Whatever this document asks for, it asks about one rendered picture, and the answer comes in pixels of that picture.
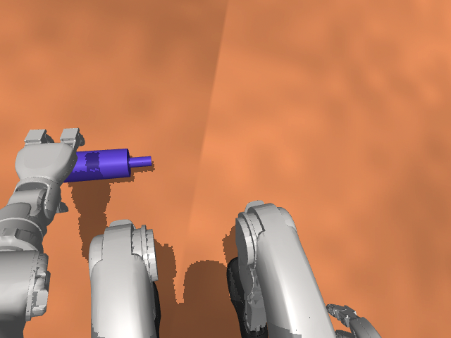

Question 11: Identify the right robot foot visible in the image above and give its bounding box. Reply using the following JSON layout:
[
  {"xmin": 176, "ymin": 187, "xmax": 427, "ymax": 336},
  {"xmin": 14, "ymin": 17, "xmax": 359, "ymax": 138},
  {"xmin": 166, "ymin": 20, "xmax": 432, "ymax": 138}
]
[{"xmin": 227, "ymin": 257, "xmax": 268, "ymax": 338}]

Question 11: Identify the left robot hand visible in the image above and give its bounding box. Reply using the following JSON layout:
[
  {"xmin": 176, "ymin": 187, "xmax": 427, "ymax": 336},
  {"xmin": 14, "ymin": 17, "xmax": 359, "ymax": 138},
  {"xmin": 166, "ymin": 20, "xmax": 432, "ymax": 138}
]
[{"xmin": 15, "ymin": 128, "xmax": 85, "ymax": 213}]

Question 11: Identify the right robot hand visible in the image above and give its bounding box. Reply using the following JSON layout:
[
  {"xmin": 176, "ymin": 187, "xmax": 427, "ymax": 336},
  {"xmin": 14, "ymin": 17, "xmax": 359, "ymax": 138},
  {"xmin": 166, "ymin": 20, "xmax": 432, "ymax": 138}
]
[{"xmin": 326, "ymin": 304, "xmax": 382, "ymax": 338}]

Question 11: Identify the left robot arm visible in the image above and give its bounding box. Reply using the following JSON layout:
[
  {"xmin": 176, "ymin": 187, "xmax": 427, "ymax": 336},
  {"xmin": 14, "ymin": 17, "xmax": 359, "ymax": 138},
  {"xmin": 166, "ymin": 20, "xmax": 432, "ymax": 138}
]
[{"xmin": 0, "ymin": 177, "xmax": 61, "ymax": 338}]

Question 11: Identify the bottle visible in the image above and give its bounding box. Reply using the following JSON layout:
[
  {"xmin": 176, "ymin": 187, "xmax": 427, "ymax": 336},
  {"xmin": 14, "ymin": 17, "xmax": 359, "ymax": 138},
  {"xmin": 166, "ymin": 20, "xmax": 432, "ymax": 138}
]
[{"xmin": 63, "ymin": 149, "xmax": 152, "ymax": 183}]

